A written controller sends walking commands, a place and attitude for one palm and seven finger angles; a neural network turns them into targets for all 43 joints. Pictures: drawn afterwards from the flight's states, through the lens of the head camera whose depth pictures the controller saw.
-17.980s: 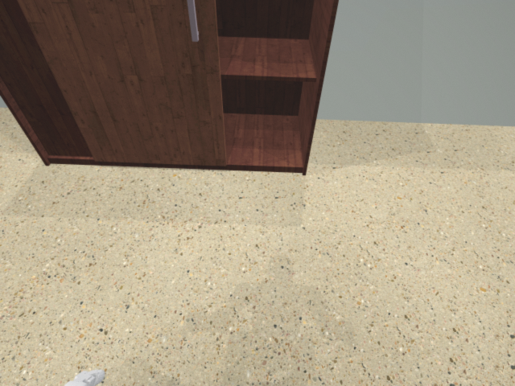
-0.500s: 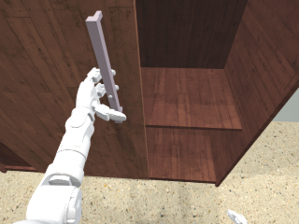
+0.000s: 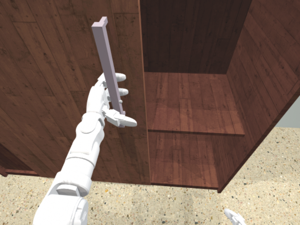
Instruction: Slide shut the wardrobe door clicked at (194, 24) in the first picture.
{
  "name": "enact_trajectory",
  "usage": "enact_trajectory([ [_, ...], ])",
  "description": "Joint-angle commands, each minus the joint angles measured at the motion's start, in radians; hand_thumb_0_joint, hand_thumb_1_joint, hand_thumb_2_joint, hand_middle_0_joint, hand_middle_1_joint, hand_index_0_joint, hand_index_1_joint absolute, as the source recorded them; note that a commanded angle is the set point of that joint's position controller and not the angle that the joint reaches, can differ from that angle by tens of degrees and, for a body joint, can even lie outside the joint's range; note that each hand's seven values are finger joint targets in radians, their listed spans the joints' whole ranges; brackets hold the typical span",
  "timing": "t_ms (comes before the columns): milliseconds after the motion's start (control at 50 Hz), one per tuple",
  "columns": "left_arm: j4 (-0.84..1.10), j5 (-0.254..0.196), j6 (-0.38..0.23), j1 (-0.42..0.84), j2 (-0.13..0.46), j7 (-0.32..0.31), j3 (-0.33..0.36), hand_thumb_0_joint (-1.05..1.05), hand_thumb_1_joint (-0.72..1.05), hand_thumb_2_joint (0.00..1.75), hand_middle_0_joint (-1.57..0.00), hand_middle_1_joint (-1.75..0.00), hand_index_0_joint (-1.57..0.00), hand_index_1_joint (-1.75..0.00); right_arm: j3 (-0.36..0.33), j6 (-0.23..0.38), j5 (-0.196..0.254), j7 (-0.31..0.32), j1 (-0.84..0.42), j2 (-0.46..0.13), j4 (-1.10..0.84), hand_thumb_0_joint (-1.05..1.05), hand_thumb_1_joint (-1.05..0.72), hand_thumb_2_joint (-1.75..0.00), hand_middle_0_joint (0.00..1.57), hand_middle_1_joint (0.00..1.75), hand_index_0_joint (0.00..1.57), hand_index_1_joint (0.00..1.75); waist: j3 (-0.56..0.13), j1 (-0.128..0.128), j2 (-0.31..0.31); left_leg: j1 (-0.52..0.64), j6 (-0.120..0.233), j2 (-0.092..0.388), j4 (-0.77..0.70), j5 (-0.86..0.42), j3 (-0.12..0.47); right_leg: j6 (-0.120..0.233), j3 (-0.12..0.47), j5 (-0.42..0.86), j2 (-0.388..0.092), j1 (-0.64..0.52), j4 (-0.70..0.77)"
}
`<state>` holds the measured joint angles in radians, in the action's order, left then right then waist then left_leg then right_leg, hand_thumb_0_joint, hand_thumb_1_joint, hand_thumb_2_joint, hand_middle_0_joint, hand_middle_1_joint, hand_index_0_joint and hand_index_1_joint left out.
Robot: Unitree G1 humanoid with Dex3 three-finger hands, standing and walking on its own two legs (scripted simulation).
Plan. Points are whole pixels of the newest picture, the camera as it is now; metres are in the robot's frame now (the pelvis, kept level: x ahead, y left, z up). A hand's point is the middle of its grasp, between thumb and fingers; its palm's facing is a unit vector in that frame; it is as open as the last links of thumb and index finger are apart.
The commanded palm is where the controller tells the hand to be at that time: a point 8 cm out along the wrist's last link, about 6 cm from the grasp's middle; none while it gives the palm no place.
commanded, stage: slide the fingers in behind the handle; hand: left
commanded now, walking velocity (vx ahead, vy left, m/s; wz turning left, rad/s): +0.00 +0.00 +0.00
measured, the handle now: (114, 82) +0.46 +0.11 +0.15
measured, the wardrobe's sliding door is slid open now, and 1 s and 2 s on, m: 0.44 0.44 0.44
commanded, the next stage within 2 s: grip the handle and tug to test in 0.66 s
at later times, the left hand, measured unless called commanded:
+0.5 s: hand (121, 101) +0.40 +0.09 +0.13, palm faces -0.03 -1.00 -0.01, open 14.2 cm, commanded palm +0.38 +0.13 +0.13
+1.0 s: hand (121, 102) +0.40 +0.09 +0.13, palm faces -0.03 -1.00 -0.01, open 12.9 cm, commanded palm +0.38 +0.13 +0.13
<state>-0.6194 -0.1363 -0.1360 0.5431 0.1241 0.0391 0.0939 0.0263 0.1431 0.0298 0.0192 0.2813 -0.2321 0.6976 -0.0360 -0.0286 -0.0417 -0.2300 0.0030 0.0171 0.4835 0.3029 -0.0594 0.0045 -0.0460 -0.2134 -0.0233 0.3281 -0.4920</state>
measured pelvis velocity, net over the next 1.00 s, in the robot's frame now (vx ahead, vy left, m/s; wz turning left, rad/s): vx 0.01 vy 0.00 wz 0.01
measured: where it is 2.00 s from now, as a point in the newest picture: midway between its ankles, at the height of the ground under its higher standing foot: outside the picture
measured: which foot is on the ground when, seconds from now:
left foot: down 0.00-1.00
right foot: down 0.00-1.00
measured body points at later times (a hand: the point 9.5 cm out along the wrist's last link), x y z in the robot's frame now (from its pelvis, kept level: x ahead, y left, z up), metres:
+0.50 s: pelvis +0.00 +0.00 +0.00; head +0.02 -0.02 +0.45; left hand +0.40 +0.14 +0.13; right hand +0.14 -0.23 -0.12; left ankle -0.03 +0.11 -0.74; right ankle +0.02 -0.12 -0.74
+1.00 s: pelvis +0.01 +0.00 +0.00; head +0.02 -0.02 +0.45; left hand +0.40 +0.15 +0.13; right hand +0.13 -0.23 -0.12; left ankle -0.03 +0.11 -0.74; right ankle +0.02 -0.12 -0.74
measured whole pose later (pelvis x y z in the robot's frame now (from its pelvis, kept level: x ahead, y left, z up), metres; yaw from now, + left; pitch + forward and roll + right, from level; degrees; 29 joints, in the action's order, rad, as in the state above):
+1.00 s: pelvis +0.01 +0.00 +0.00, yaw +1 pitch +3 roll +0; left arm -0.54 -0.14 -0.10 0.50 0.10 -0.01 0.05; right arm 0.02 0.14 0.03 0.02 0.28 -0.23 0.70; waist -0.04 -0.02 -0.05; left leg -0.22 0.00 0.01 0.48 0.31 -0.05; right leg 0.00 -0.06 -0.23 -0.03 0.31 -0.50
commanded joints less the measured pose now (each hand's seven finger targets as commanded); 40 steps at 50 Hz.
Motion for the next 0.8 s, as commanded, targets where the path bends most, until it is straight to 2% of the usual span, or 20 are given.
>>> enact_trajectory([
  [0,0.270,0.003,-0.071,0.421,0.065,-0.003,-0.027,0.00,-0.50,0.30,-0.30,-1.20,-0.30,-1.20,-0.043,0.046,0.008,0.007,-0.047,-0.110,-0.124,0.00,-0.90,-0.90,0.20,0.30,0.20,0.30,-0.288,-0.003,0.056,0.047,0.008,-0.008,-0.046,-0.309,0.027,0.023,0.007,0.312,0.023,-0.187,0.018],
  [100,0.289,0.009,-0.066,0.450,-0.001,-0.018,-0.092,0.00,-0.50,0.30,-0.30,-1.20,-0.30,-1.20,-0.045,0.051,0.008,0.005,-0.047,-0.109,-0.119,0.00,-0.90,-0.90,0.20,0.30,0.20,0.30,-0.270,-0.016,0.049,0.062,0.006,-0.006,-0.047,-0.287,0.033,0.023,0.003,0.275,0.025,-0.150,0.021],
  [200,0.292,0.015,-0.064,0.446,-0.032,-0.022,-0.126,0.00,-0.50,0.30,-0.30,-1.20,-0.30,-1.20,-0.048,0.055,0.005,0.003,-0.043,-0.110,-0.112,0.00,-0.90,-0.90,0.20,0.30,0.20,0.30,-0.298,-0.019,0.069,0.080,0.007,-0.007,-0.037,-0.312,0.040,0.024,0.002,0.291,0.026,-0.152,0.013],
  [260,0.303,0.013,-0.061,0.440,0.016,-0.022,-0.079,0.00,-0.50,0.30,-0.30,-1.20,-0.30,-1.20,-0.050,0.053,0.001,0.006,-0.039,-0.112,-0.111,0.00,-0.90,-0.90,0.20,0.30,0.20,0.30,-0.326,-0.015,0.109,0.076,0.012,-0.010,-0.032,-0.335,0.034,0.021,0.004,0.338,0.025,-0.185,0.007],
  [320,0.296,0.012,-0.055,0.460,-0.016,-0.016,-0.108,0.00,-0.50,0.30,-0.30,-1.20,-0.30,-1.20,-0.043,0.051,0.003,0.006,-0.048,-0.106,-0.109,0.00,-0.90,-0.90,0.20,0.30,0.20,0.30,-0.293,-0.019,0.060,0.071,0.010,-0.013,-0.033,-0.322,0.035,0.023,0.004,0.324,0.022,-0.168,0.012],
  [340,0.281,0.011,-0.052,0.456,0.016,-0.016,-0.085,0.00,-0.50,0.30,-0.30,-1.20,-0.30,-1.20,-0.044,0.048,0.004,0.008,-0.046,-0.110,-0.104,0.00,-0.90,-0.90,0.20,0.30,0.20,0.30,-0.284,-0.020,0.079,0.062,0.010,-0.013,-0.032,-0.311,0.037,0.022,0.003,0.317,0.022,-0.168,0.013],
  [360,0.288,0.011,-0.051,0.471,-0.007,-0.012,-0.107,0.00,-0.50,0.30,-0.30,-1.20,-0.30,-1.20,-0.042,0.047,0.004,0.009,-0.049,-0.107,-0.106,0.00,-0.90,-0.90,0.20,0.30,0.20,0.30,-0.281,-0.026,0.060,0.066,0.011,-0.015,-0.032,-0.304,0.033,0.021,0.003,0.315,0.022,-0.159,0.014],
  [400,0.251,0.008,-0.046,0.468,0.029,-0.016,-0.070,0.00,-0.50,0.30,-0.30,-1.20,-0.30,-1.20,-0.041,0.042,0.004,0.013,-0.047,-0.113,-0.100,0.00,-0.90,-0.90,0.20,0.30,0.20,0.30,-0.262,-0.021,0.092,0.043,0.014,-0.017,-0.034,-0.276,0.036,0.021,0.004,0.293,0.021,-0.162,0.020],
  [420,0.274,0.006,-0.049,0.484,0.021,-0.013,-0.078,0.00,-0.50,0.30,-0.30,-1.20,-0.30,-1.20,-0.039,0.043,0.003,0.013,-0.049,-0.109,-0.105,0.00,-0.90,-0.90,0.20,0.30,0.20,0.30,-0.276,-0.023,0.076,0.051,0.015,-0.019,-0.035,-0.282,0.036,0.021,0.005,0.301,0.021,-0.169,0.018],
  [440,0.266,0.006,-0.049,0.455,0.049,-0.013,-0.049,0.00,-0.50,0.30,-0.30,-1.20,-0.30,-1.20,-0.041,0.042,0.003,0.014,-0.050,-0.110,-0.108,0.00,-0.90,-0.90,0.20,0.30,0.20,0.30,-0.288,-0.008,0.082,0.047,0.014,-0.019,-0.035,-0.290,0.036,0.023,0.005,0.311,0.020,-0.186,0.014],
  [460,0.285,0.004,-0.051,0.455,0.030,-0.009,-0.063,0.00,-0.50,0.30,-0.30,-1.20,-0.30,-1.20,-0.041,0.043,0.002,0.013,-0.050,-0.108,-0.114,0.00,-0.90,-0.90,0.20,0.30,0.20,0.30,-0.316,-0.013,0.091,0.060,0.016,-0.020,-0.031,-0.310,0.032,0.021,0.006,0.336,0.019,-0.197,0.010],
  [500,0.289,0.006,-0.052,0.441,0.020,-0.004,-0.075,0.00,-0.50,0.30,-0.30,-1.20,-0.30,-1.20,-0.039,0.042,0.002,0.011,-0.055,-0.106,-0.114,0.00,-0.90,-0.90,0.20,0.30,0.20,0.30,-0.316,-0.009,0.045,0.069,0.010,-0.019,-0.029,-0.335,0.034,0.023,0.003,0.345,0.017,-0.190,0.004],
  [560,0.292,-0.006,-0.052,0.418,0.032,-0.002,-0.054,0.00,-0.50,0.30,-0.30,-1.20,-0.30,-1.20,-0.040,0.042,0.002,0.009,-0.056,-0.107,-0.120,0.00,-0.90,-0.90,0.20,0.30,0.20,0.30,-0.319,-0.004,0.099,0.056,0.011,-0.018,-0.030,-0.325,0.032,0.021,0.004,0.352,0.019,-0.207,0.006],
  [600,0.274,-0.003,-0.055,0.434,0.040,-0.002,-0.053,0.00,-0.50,0.30,-0.30,-1.20,-0.30,-1.20,-0.039,0.039,0.005,0.011,-0.057,-0.112,-0.117,0.00,-0.90,-0.90,0.20,0.30,0.20,0.30,-0.278,-0.009,0.109,0.038,0.013,-0.017,-0.037,-0.299,0.034,0.021,0.001,0.324,0.019,-0.193,0.013],
  [660,0.301,-0.003,-0.061,0.427,0.036,-0.002,-0.054,0.00,-0.50,0.30,-0.30,-1.20,-0.30,-1.20,-0.038,0.042,0.005,0.011,-0.068,-0.105,-0.125,0.00,-0.90,-0.90,0.20,0.30,0.20,0.30,-0.287,-0.004,0.053,0.052,0.011,-0.018,-0.037,-0.290,0.028,0.023,0.007,0.315,0.018,-0.187,0.013],
  [680,0.307,-0.002,-0.062,0.436,0.027,-0.004,-0.064,0.00,-0.50,0.30,-0.30,-1.20,-0.30,-1.20,-0.039,0.043,0.005,0.010,-0.063,-0.105,-0.125,0.00,-0.90,-0.90,0.20,0.30,0.20,0.30,-0.295,-0.008,0.078,0.055,0.011,-0.017,-0.037,-0.297,0.032,0.022,0.005,0.320,0.018,-0.192,0.011],
  [700,0.300,0.001,-0.061,0.412,0.034,-0.006,-0.057,0.00,-0.50,0.30,-0.30,-1.20,-0.30,-1.20,-0.039,0.043,0.004,0.010,-0.066,-0.107,-0.126,0.00,-0.90,-0.90,0.20,0.30,0.20,0.30,-0.288,0.004,0.055,0.052,0.008,-0.015,-0.039,-0.303,0.034,0.025,0.004,0.312,0.018,-0.189,0.009],
  [720,0.322,0.001,-0.063,0.416,0.028,-0.007,-0.063,0.00,-0.50,0.30,-0.30,-1.20,-0.30,-1.20,-0.040,0.043,0.004,0.008,-0.064,-0.106,-0.128,0.00,-0.90,-0.90,0.20,0.30,0.20,0.30,-0.307,-0.002,0.043,0.069,0.008,-0.014,-0.035,-0.323,0.034,0.025,0.005,0.328,0.018,-0.190,0.007],
  [760,0.319,0.001,-0.058,0.417,0.014,-0.007,-0.074,0.00,-0.45,0.32,-0.30,-1.21,-0.30,-1.21,-0.040,0.044,0.004,0.007,-0.061,-0.105,-0.128,0.00,-0.90,-0.90,0.20,0.30,0.20,0.30,-0.306,-0.005,0.056,0.070,0.008,-0.014,-0.033,-0.326,0.032,0.023,0.005,0.336,0.019,-0.187,0.008],
  [780,0.321,0.001,-0.057,0.425,0.039,-0.011,-0.055,0.00,-0.41,0.34,-0.31,-1.21,-0.31,-1.21,-0.042,0.043,0.003,0.008,-0.057,-0.108,-0.124,0.00,-0.90,-0.90,0.20,0.30,0.20,0.30,-0.310,-0.006,0.085,0.065,0.009,-0.013,-0.034,-0.326,0.034,0.022,0.002,0.342,0.020,-0.196,0.007],
])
